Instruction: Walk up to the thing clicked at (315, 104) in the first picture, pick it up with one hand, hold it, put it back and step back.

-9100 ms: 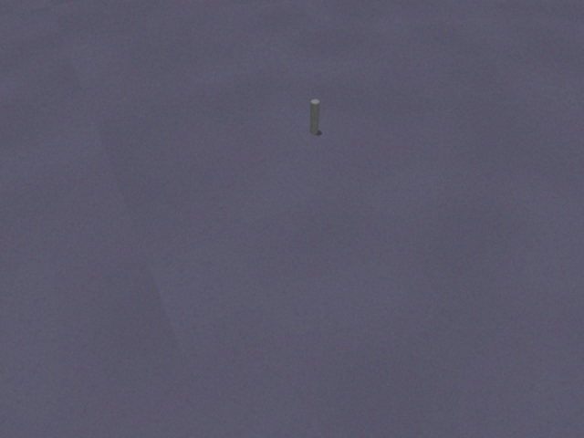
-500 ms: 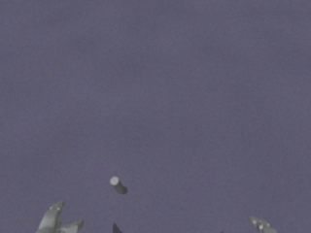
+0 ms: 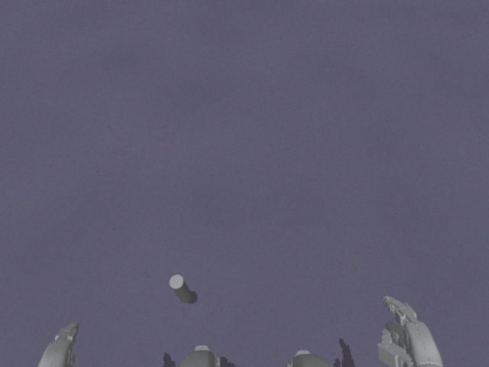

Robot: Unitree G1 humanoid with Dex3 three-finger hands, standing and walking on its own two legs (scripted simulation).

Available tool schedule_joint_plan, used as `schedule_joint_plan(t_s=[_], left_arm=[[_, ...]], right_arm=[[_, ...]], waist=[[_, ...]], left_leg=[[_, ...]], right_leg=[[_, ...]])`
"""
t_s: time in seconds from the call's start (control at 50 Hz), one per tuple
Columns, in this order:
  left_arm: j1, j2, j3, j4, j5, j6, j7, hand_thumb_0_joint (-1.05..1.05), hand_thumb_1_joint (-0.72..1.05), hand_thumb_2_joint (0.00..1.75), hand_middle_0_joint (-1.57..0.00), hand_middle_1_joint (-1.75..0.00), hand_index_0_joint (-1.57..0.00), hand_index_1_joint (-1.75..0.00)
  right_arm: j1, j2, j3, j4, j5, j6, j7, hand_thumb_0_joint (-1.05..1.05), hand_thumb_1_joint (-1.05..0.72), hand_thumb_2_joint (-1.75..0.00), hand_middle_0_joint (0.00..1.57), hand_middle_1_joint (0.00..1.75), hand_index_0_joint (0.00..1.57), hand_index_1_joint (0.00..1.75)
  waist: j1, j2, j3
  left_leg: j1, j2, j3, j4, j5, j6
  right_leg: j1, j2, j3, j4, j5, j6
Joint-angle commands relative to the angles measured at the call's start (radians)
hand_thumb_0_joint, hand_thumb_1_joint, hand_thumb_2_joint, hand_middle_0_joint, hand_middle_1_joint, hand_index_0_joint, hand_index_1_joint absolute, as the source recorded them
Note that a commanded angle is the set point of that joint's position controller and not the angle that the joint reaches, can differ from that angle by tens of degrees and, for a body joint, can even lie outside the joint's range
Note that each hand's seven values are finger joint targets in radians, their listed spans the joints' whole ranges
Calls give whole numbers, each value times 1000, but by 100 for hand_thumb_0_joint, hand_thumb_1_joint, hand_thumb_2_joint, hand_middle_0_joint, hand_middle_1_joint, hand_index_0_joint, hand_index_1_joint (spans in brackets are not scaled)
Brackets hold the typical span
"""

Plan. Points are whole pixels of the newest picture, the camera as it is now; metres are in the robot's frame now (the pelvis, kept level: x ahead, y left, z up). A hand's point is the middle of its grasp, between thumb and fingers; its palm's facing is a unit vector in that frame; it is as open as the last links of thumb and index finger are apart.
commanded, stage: go down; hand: left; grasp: from the side
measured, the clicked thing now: (181, 289) +0.40 +0.23 -0.62
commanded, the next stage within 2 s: none
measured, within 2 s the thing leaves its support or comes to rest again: neither
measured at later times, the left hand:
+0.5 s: hand out of the picture +0.14 +0.29 -0.15, palm faces +0.10 -0.95 -0.31, open 17.5 cm
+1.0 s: hand (84, 320) +0.25 +0.36 -0.24, palm faces +0.16 -0.97 -0.19, open 17.3 cm
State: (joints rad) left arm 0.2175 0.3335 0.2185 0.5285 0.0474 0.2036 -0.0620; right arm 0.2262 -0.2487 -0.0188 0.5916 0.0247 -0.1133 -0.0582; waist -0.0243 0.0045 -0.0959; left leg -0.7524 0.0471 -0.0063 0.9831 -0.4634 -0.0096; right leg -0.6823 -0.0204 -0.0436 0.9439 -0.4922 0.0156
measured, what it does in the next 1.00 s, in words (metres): lowers itself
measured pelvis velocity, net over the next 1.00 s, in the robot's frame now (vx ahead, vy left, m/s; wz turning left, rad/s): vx -0.06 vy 0.00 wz -0.05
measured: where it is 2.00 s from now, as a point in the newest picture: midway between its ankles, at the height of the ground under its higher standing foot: outside the picture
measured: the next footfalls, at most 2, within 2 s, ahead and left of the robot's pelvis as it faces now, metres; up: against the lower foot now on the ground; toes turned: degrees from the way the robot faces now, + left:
none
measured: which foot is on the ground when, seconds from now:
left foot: down 0.00-1.00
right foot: down 0.00-1.00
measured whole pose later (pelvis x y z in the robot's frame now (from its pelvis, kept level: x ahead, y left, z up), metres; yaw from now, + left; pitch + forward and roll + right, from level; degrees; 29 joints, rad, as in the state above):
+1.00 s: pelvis -0.06 +0.00 -0.18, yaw -3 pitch +32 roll -5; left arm -0.22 0.61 0.63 0.85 -0.14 -0.28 -0.48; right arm 0.13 -0.29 0.02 0.64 -0.01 -0.18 -0.03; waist -0.02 0.00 -0.17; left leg -1.68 0.06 -0.06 1.77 -0.65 -0.01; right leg -1.60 -0.01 -0.06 1.73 -0.69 0.01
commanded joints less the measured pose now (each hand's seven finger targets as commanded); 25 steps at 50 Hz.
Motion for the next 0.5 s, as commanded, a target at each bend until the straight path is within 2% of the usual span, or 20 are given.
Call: schedule_joint_plan(t_s=[0.0,0.04,0.06,0.08,0.16,0.18,0.22,0.24,0.32,0.34,0.36,0.4,0.42,0.44,0.46,0.48], left_arm=[[24,222,99,-198,-8,16,8,0,-61,0,-9,-6,-9,-6],[68,210,99,-198,-15,26,0,0,-61,0,-9,-7,-9,-7],[31,230,108,-258,-16,24,-3,0,-61,0,-9,-7,-9,-7],[52,211,100,-219,-20,30,-8,0,-61,0,-9,-7,-9,-7],[81,223,132,-278,-34,9,-27,0,-61,1,-9,-6,-9,-7],[86,219,126,-273,-36,3,-32,0,-61,0,-10,-6,-9,-6],[93,237,152,-292,-41,-8,-39,0,-61,0,-9,-5,-9,-6],[115,224,152,-283,-47,-13,-43,0,-61,0,-9,-5,-8,-5],[152,236,169,-312,-58,-32,-55,0,-60,0,-9,-4,-8,-5],[169,239,180,-286,-59,-32,-55,0,-57,0,-9,-3,-8,-4],[148,233,178,-335,-62,-42,-59,0,-56,1,-9,-4,-8,-4],[179,232,186,-287,-63,-46,-59,0,-55,0,-9,-2,-8,-3],[118,245,190,-316,-66,-59,-57,0,-52,1,-8,-3,-8,-3],[106,267,212,-281,-66,-69,-57,0,-55,0,-8,-3,-8,-3],[20,275,207,-311,-71,-94,-59,0,-54,1,-8,-3,-8,-3],[10,267,215,-235,-75,-112,-64,0,-54,1,-8,-4,-8,-4]], right_arm=[[4,-148,-56,-132,-6,-58,-30,0,-87,-89,20,30,20,30],[16,-145,-57,-126,-10,-66,-32,0,-87,-89,20,30,20,30],[1,-142,-55,-150,-11,-72,-37,0,-87,-89,20,30,20,30],[6,-140,-53,-146,-12,-74,-38,0,-87,-89,20,30,20,30],[0,-135,-53,-166,-18,-89,-37,0,-88,-89,20,30,20,30],[-2,-137,-56,-166,-19,-92,-37,0,-89,-89,20,30,20,30],[-4,-136,-56,-171,-22,-98,-35,0,-89,-90,20,30,20,30],[-1,-134,-57,-172,-22,-98,-35,0,-90,-90,20,30,20,30],[-3,-134,-59,-180,-23,-99,-26,0,-91,-90,20,30,20,30],[3,-136,-62,-164,-24,-97,-25,0,-92,-90,20,30,20,30],[-10,-136,-62,-188,-23,-100,-23,0,-92,-90,20,30,20,30],[-3,-135,-66,-175,-24,-98,-23,0,-92,-90,20,30,20,30],[-15,-135,-61,-182,-24,-100,-22,0,-93,-90,20,30,20,30],[-4,-141,-64,-166,-24,-101,-21,0,-93,-91,20,30,20,30],[-18,-138,-58,-171,-25,-107,-22,0,-94,-91,20,30,20,30],[-22,-143,-61,-165,-25,-110,-20,0,-94,-91,20,30,20,30]], waist=[[-9,73,-197],[-10,80,-198],[-12,90,-224],[-23,63,-206],[-5,83,-250],[-18,70,-260],[-2,93,-262],[-3,76,-263],[6,83,-300],[6,76,-285],[13,95,-290],[5,74,-283],[-4,68,-251],[-6,80,-241],[-12,86,-224],[-21,71,-192]], left_leg=[[160,-20,-10,-106,291,13],[149,-17,-15,-84,310,13],[147,-17,-15,-66,328,16],[126,-19,-13,-55,318,18],[99,-17,-18,-7,354,20],[92,-17,-21,5,359,23],[68,-20,-18,23,350,21],[58,-21,-16,31,339,22],[33,-20,-19,63,348,25],[18,-19,-23,58,325,23],[18,-19,-24,54,314,20],[-5,-20,-24,69,285,23],[-45,-21,-22,73,232,23],[-64,-18,-26,76,189,22],[-97,-17,-29,91,155,22],[-138,-15,-29,107,99,23]], right_leg=[[29,28,-5,-89,266,-28],[8,30,-10,-66,269,-27],[1,28,-7,-57,291,-26],[-5,27,-6,-56,289,-23],[-35,27,-7,-7,311,-25],[-41,29,-6,2,321,-23],[-62,28,-6,22,311,-25],[-67,28,-4,23,305,-25],[-78,28,-2,53,314,-24],[-87,30,-6,58,286,-26],[-101,30,-7,68,269,-31],[-118,31,-6,68,249,-28],[-133,29,-5,69,215,-29],[-165,29,-3,85,174,-31],[-202,28,-4,105,146,-31],[-253,28,-1,123,96,-32]])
